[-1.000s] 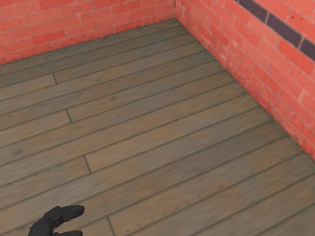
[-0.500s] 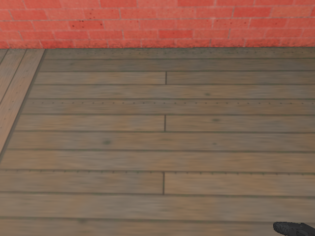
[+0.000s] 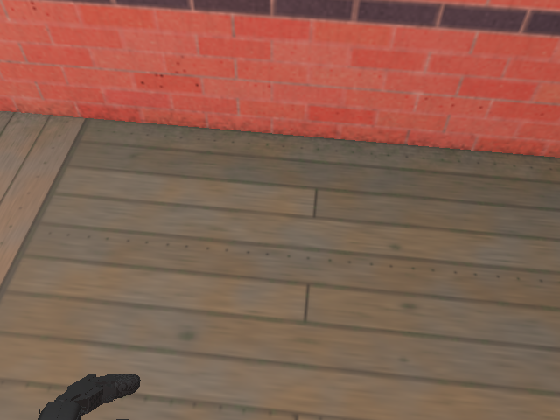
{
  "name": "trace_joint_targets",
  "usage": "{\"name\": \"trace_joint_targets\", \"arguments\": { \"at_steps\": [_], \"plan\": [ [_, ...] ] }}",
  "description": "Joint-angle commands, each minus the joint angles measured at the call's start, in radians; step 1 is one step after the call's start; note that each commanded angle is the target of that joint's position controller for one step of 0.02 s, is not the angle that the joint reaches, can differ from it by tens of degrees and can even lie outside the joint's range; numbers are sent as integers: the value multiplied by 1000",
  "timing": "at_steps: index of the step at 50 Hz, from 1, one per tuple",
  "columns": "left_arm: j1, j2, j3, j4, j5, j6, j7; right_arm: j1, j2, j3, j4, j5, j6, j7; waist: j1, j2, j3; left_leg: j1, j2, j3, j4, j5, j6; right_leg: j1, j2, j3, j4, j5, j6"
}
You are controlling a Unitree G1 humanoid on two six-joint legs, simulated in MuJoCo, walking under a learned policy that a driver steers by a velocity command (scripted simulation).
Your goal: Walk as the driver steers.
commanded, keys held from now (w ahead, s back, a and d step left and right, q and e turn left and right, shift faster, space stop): w+e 0.54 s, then no key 0.46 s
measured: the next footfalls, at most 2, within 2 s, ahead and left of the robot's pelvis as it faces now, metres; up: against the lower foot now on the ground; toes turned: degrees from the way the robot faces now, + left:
right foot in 0.06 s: +0.21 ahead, -0.12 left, +0.00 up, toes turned +0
left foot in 0.58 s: +0.50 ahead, +0.03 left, +0.00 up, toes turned -20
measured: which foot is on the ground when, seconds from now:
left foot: down 0.00-0.08, up 0.10-0.56, down 0.58-1.00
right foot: up 0.00-0.04, down 0.06-0.60, up 0.62-0.94, down 0.96-1.00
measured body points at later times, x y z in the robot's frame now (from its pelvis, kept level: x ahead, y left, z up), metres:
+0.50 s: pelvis +0.26 -0.05 +0.01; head +0.29 -0.07 +0.45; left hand +0.32 +0.23 -0.11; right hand +0.47 -0.31 -0.06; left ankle +0.46 +0.08 -0.70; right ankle +0.17 -0.12 -0.74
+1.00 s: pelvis +0.43 -0.07 +0.00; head +0.44 -0.09 +0.45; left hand +0.68 +0.10 -0.09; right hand +0.43 -0.35 -0.13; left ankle +0.46 +0.05 -0.74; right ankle +0.43 -0.21 -0.74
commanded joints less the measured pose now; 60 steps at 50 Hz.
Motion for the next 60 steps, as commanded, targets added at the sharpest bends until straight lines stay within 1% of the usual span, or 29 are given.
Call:
{"name": "trace_joint_targets", "arguments": {
  "at_steps": [1,3,4,5,6,7,9,13,19,24,27,28,29,30,31,32,33,34,36,38,40,45,47,48,49,50,51,53,60],
  "plan": [
    [-44,127,33,-82,-7,-19,-9,19,-160,-41,-34,-6,-3,-9,37,149,-5,38,311,-159,-14,436,134,74,14,-27,-33,-94,-51],
    [150,170,58,-28,5,-19,-9,-12,-138,-32,-48,-12,0,-11,130,112,-131,16,231,-66,231,715,87,356,31,-36,-47,-59,-115],
    [312,226,69,-5,11,-17,-10,5,-103,-15,-71,-34,-3,-16,176,-13,-279,-160,156,-2,529,482,47,645,-127,177,-23,17,-198],
    [378,271,81,21,3,-11,-21,117,-57,-1,-75,-16,-20,-11,137,-301,-356,-538,14,47,837,-151,-35,932,-298,625,-159,-228,-357],
    [369,196,61,11,-25,-2,-21,64,-123,-8,-75,-14,-33,-6,163,-205,-303,-690,61,-21,933,-214,-32,940,-292,735,-236,-464,-334],
    [300,156,49,-10,-22,6,-15,-50,-154,-14,-102,-3,-42,-2,174,-104,-167,-748,104,-10,936,-118,-29,822,-263,617,-255,-459,-292],
    [229,144,41,-32,-1,17,-8,-139,-131,-13,-125,-30,-52,-9,132,35,-60,-684,161,19,814,-1,-38,600,-193,464,-282,-252,-267],
    [240,136,37,-30,-6,15,5,-132,-96,-14,-137,-39,-37,-21,81,-34,-66,-579,175,46,627,52,-81,478,-119,343,-322,-51,-263],
    [334,174,53,-2,-22,35,34,-329,-60,2,-177,-31,-41,-15,140,-44,-27,-516,129,46,288,343,-115,404,-61,272,-311,-38,-211],
    [415,167,54,15,-27,57,42,-464,-74,3,-217,-16,-67,12,181,-50,-10,-476,83,33,136,337,-101,486,-78,362,-230,-79,-206],
    [398,176,63,3,-26,70,49,-422,-104,-10,-211,-9,-83,18,141,-86,-23,-354,66,38,63,256,-75,509,-80,423,-155,-36,-190],
    [366,165,61,-10,-25,73,50,-341,-121,-20,-190,-16,-87,13,92,-92,-50,-246,66,56,6,296,-47,503,-46,396,-79,77,-161],
    [335,134,52,-31,-16,70,48,-233,-155,-32,-171,-37,-89,6,40,-82,-140,-48,139,21,29,385,4,447,0,340,78,162,-119],
    [319,89,36,-69,6,63,50,-77,-221,-46,-158,-59,-87,-2,-15,48,-285,233,323,-153,95,639,86,282,75,246,366,-62,-67],
    [501,66,25,-61,-12,59,49,-35,-240,-50,-122,-58,-70,7,60,370,-390,472,539,-503,93,745,273,-13,191,175,621,-709,-4],
    [521,158,40,-26,-17,64,51,-62,-153,-32,-138,-29,-57,10,56,250,-328,392,535,-515,70,633,257,-82,108,192,733,-697,16],
    [414,191,51,-40,-15,74,51,-108,-100,-14,-150,-24,-49,8,34,160,-210,278,479,-368,67,688,221,-107,89,164,771,-627,39],
    [350,178,50,-54,-4,82,53,-153,-84,-1,-148,-29,-41,11,51,78,-151,164,430,-269,51,773,198,-91,64,131,747,-583,52],
    [319,129,45,-71,4,94,47,-203,-67,13,-124,-38,-35,17,101,93,-93,-15,362,-158,5,833,175,-7,15,106,625,-533,61],
    [328,69,26,-69,0,101,45,-238,-81,11,-100,-46,-32,20,127,149,-98,-114,315,-71,-31,882,172,100,12,48,456,-476,73],
    [307,56,15,-69,7,101,43,-259,-121,1,-85,-39,-21,14,127,163,-137,-159,297,-16,-39,904,170,215,11,16,305,-371,73],
    [218,94,20,-85,8,110,37,-222,-142,7,-40,-18,-1,9,108,144,-141,-171,300,-11,-24,594,139,367,28,-3,52,-174,38],
    [190,107,24,-98,24,112,38,-198,-114,22,-21,-13,1,11,117,125,-107,-216,256,-11,6,348,72,465,22,11,-104,-72,-2],
    [183,149,29,-117,34,113,44,-160,-87,34,-13,-31,-3,12,99,63,-123,-261,214,12,52,200,14,548,-68,105,-113,105,-33],
    [158,198,37,-132,33,121,53,-62,-75,37,3,-48,-7,15,36,-69,-140,-317,134,78,98,-12,-36,599,-155,173,-73,183,-97],
    [128,133,22,-124,26,126,48,-47,-47,49,11,-42,0,9,31,-132,-167,-230,134,109,87,-17,-63,505,-151,170,-89,-30,-127],
    [93,95,15,-134,21,125,38,-106,-81,44,8,-41,13,3,56,-96,-99,-212,128,117,86,35,-77,427,-87,144,-98,-178,-97],
    [99,98,12,-131,26,117,29,-130,-103,37,13,-41,32,-7,71,-61,-39,-226,128,113,97,77,-77,385,-42,113,-85,-174,-61],
    [117,89,10,-116,18,99,32,-110,-100,37,47,-33,39,-19,67,-6,-74,-165,147,99,123,187,-82,415,-31,101,-24,45,-67]
  ]
}}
